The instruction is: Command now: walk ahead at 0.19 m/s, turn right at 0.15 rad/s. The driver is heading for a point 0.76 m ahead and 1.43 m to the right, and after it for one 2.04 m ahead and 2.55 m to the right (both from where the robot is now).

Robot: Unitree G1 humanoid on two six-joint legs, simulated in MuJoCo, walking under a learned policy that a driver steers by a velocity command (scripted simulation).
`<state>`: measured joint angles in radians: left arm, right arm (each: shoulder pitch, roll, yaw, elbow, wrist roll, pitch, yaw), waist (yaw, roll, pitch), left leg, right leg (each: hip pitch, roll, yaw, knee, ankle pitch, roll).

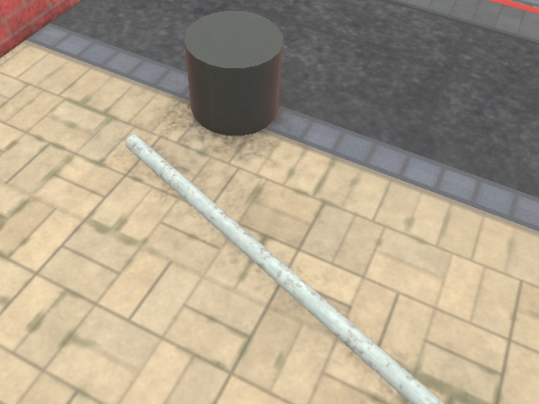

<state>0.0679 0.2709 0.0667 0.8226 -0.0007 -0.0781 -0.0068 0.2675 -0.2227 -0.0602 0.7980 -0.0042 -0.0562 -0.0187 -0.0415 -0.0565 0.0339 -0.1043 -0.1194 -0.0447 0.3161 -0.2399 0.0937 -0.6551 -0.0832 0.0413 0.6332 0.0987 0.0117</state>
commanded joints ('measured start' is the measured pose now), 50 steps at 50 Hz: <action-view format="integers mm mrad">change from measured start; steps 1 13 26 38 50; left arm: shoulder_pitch -38 68 77 65 219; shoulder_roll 71 140 174 105 282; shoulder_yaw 8 28 56 41 95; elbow -67 -145 -231 -271 -287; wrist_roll -3 -1 -18 -26 -15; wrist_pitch -10 59 121 136 135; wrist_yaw -15 4 40 27 14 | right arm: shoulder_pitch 4 -84 -47 -80 -66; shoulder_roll -142 -135 -129 -185 -125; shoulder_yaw -32 -28 -35 -43 -33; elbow -28 -127 -109 -157 -165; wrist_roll -9 -1 16 -10 -30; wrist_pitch -11 63 26 54 47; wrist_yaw -6 -28 -8 -38 0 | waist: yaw -3 29 25 4 36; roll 141 3 -113 227 -200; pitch -79 -132 -159 -79 -156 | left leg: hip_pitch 18 -458 -179 47 -479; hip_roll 278 116 69 377 241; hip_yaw -37 -52 -21 -86 213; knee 13 801 162 22 640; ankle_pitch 671 -220 -3 377 -289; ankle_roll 64 -135 -114 109 -152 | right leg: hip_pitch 135 387 344 -39 759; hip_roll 37 -89 -2 110 -197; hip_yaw -25 346 439 11 325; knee -44 -345 -293 447 -235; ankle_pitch -13 -146 -376 -459 342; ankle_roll -27 -261 -171 100 -180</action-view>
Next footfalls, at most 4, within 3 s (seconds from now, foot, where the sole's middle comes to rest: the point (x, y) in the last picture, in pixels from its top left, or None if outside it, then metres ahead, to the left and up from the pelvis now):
0.10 right None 0.22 -0.12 -0.78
0.54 left None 0.22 0.10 -0.78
0.98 right None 0.07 -0.13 -0.78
1.46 left None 0.23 0.03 -0.78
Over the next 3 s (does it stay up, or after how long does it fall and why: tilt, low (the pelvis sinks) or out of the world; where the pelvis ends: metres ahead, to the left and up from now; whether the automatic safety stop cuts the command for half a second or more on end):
stays up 0.18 -0.56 0.01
